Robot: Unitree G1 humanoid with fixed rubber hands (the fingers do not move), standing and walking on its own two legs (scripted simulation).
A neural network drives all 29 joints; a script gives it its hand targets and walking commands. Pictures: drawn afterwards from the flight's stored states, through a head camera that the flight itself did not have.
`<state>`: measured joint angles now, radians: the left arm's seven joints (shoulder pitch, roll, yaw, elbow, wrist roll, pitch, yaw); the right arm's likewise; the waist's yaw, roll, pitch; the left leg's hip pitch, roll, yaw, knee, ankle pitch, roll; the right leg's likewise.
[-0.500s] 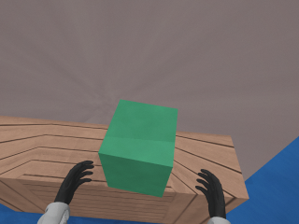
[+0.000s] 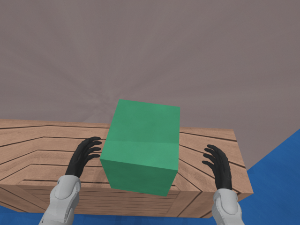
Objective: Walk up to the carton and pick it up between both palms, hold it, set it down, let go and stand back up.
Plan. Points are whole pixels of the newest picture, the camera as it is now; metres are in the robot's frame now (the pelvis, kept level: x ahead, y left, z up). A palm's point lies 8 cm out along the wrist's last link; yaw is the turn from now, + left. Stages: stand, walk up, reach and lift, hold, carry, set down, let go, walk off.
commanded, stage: reach and lift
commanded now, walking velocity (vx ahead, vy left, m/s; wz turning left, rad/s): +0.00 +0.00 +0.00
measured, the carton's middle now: (143, 149) +0.38 +0.04 -0.10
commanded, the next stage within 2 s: none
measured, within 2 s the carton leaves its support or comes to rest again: neither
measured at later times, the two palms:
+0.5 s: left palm (80, 131) +0.35 +0.22 +0.04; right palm (218, 141) +0.35 -0.16 +0.04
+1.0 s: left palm (91, 122) +0.39 +0.20 +0.02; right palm (220, 132) +0.38 -0.17 +0.04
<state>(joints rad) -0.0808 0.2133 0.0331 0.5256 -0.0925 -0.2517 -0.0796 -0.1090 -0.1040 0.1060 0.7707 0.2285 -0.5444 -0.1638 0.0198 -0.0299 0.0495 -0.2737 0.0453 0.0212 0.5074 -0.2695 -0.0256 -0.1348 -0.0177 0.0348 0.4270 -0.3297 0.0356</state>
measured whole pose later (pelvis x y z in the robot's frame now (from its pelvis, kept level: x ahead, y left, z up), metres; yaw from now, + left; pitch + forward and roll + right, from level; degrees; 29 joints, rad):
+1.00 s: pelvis -0.04 +0.00 -0.02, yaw -1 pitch +21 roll -2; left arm -0.89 0.28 -0.01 1.31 -0.20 -0.27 0.02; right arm -0.83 -0.17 0.02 1.19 0.29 -0.23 -0.14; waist -0.04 -0.03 -0.23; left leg -0.78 0.07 -0.01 0.62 -0.20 -0.02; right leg -0.65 0.01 0.01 0.56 -0.28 0.04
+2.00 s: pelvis -0.05 +0.02 -0.07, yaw -2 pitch +30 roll -5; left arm -0.89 0.09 0.28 1.41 0.12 -0.59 0.08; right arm -0.82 0.02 -0.48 1.32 -0.19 -0.61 -0.17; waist 0.00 0.02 -0.23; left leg -1.16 0.07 -0.06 1.01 -0.37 -0.01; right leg -1.01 0.02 -0.01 0.92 -0.44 0.06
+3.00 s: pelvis -0.03 +0.01 -0.06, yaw -2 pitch +28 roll -6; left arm -0.84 0.09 0.33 1.49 0.17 -0.71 0.06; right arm -0.75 0.05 -0.60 1.36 -0.33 -0.75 -0.17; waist 0.00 0.04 -0.21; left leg -1.10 0.08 -0.07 0.99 -0.39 -0.02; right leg -0.93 0.03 -0.03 0.88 -0.45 0.04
